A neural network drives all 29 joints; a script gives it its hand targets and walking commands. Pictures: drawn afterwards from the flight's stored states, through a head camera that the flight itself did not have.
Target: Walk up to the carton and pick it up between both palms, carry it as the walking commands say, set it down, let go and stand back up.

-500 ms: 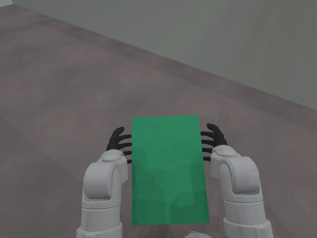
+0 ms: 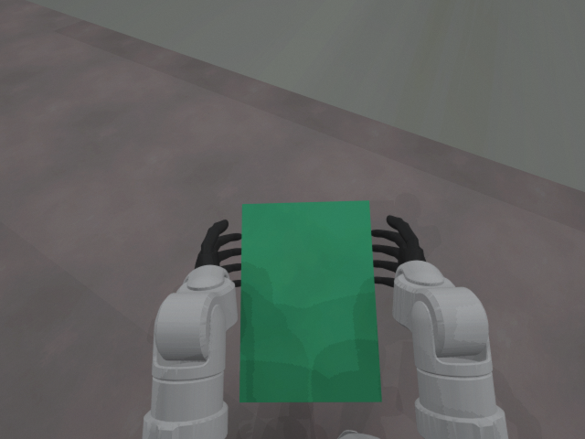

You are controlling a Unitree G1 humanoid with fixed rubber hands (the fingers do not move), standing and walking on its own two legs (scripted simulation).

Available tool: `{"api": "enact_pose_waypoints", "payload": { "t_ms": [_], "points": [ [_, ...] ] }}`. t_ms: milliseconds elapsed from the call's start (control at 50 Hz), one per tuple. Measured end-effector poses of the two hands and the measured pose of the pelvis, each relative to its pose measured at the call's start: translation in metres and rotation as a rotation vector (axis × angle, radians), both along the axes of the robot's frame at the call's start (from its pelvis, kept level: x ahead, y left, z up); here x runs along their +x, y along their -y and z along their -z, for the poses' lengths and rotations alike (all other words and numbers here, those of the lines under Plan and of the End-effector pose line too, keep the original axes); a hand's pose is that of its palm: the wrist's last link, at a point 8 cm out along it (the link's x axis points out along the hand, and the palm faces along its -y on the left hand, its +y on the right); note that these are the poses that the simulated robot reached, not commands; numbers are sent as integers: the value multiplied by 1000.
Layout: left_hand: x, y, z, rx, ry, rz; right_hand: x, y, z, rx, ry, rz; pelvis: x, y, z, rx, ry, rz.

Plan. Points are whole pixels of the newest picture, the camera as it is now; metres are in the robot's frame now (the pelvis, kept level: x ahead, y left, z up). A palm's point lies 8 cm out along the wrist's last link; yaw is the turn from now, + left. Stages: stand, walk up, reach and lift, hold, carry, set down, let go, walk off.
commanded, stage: carry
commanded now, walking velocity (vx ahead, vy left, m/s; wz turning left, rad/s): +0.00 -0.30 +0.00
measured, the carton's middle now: (308, 295) +0.32 +0.00 +0.00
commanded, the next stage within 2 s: none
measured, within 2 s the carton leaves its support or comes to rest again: neither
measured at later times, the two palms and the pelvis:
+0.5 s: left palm (362, 341) +0.21 -0.05 +0.11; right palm out of the picture +0.20 -0.29 +0.11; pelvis -0.09 -0.16 +0.01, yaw +1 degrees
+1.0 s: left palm (567, 434) +0.12 -0.22 +0.11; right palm out of the picture +0.10 -0.46 +0.11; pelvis -0.18 -0.33 +0.01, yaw +1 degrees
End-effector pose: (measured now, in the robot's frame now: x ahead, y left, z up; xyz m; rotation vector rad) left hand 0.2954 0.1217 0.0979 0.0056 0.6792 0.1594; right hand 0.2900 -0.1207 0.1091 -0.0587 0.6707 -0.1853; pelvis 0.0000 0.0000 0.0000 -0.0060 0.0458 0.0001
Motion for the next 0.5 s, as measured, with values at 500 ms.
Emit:
{"api": "enact_pose_waypoints", "payload": {
  "t_ms": [500],
  "points": [
    [-88, 172, -10, 35, -5, 29, -95, 172, -4, 41, 1, 28, -91, 162, -7, -1, -9, -14]
  ]
}}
